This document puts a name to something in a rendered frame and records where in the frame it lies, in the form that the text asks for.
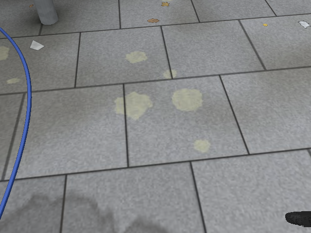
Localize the robot right hand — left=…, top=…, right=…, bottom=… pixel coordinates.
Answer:
left=285, top=211, right=311, bottom=227

